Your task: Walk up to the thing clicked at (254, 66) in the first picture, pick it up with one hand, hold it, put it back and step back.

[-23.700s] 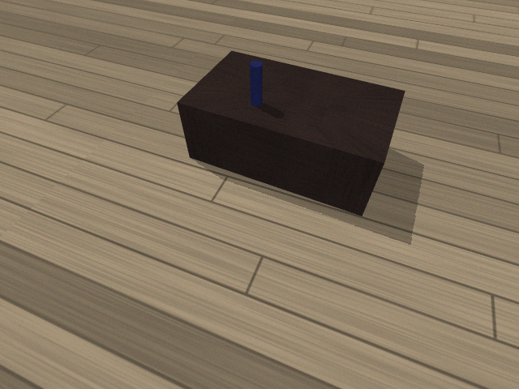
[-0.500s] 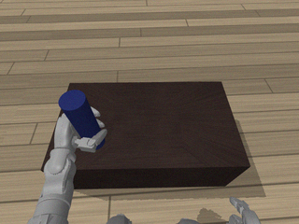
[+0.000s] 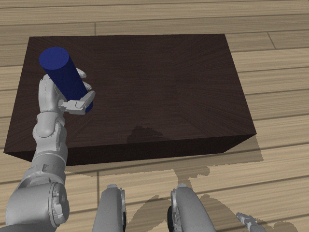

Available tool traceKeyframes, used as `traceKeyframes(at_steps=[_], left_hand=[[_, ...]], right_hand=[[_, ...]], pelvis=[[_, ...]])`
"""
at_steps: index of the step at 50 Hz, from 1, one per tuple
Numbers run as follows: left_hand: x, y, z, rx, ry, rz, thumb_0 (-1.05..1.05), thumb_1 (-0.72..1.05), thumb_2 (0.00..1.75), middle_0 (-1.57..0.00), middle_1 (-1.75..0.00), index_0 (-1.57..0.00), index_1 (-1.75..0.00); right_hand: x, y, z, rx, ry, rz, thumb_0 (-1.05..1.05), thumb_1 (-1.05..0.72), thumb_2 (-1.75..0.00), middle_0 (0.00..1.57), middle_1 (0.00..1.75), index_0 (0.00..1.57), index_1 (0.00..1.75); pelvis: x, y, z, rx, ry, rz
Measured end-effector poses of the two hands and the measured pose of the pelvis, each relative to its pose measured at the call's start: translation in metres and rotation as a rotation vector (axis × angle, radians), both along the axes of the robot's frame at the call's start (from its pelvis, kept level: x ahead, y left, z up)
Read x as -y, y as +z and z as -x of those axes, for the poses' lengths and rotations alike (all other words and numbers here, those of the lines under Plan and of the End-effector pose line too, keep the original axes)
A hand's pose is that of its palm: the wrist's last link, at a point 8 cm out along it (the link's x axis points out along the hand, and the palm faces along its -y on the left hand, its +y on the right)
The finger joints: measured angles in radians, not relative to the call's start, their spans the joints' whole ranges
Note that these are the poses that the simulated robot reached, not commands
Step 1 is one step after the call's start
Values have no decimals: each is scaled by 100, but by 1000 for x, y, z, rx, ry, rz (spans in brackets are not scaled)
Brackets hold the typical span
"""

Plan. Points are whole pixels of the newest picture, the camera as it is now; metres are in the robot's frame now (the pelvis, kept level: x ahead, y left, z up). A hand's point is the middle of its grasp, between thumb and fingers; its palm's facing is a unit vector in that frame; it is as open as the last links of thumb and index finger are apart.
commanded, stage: crouch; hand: left
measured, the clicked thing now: (71, 86) +0.44 +0.19 +0.04
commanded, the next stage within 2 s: lower in 0.68 s
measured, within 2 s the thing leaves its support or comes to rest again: neither
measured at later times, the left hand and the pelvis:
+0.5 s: hand (85, 91) +0.49 +0.19 -0.06, palm faces +0.09 -1.00 -0.01, open 7.6 cm; pelvis -0.02 +0.01 -0.07, yaw -2 degrees
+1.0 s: hand (91, 93) +0.51 +0.18 -0.11, palm faces +0.08 -1.00 -0.04, open 7.7 cm; pelvis -0.03 +0.01 -0.12, yaw -3 degrees
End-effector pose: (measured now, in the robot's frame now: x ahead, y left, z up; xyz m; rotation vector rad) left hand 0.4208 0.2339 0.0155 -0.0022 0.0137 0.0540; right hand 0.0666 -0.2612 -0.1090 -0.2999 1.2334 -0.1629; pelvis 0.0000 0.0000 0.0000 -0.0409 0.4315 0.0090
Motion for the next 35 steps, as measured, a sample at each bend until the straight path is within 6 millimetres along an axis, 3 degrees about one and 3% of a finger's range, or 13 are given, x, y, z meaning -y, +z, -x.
traceKeyframes(at_steps=[6,15,35], left_hand=[[-1,-27,-11,-5,21,5,-1,-15,113,-85,-116,-87,-115],[-4,-52,-27,17,44,2,-1,-15,113,-85,-116,-87,-115],[-3,-89,-59,-9,41,-17,-1,-15,113,-84,-117,-87,-116]], right_hand=[[-8,-27,17,-64,-23,-31,1,-91,-90,20,30,21,30],[-13,-57,25,-84,-20,-37,1,-92,-91,20,30,21,30],[-7,-87,52,-144,-41,-1,0,-92,-91,20,30,21,30]], pelvis=[[-3,-22,3,-52,-7,6],[-5,-52,14,-95,-10,19],[-5,-89,27,-158,-22,29]])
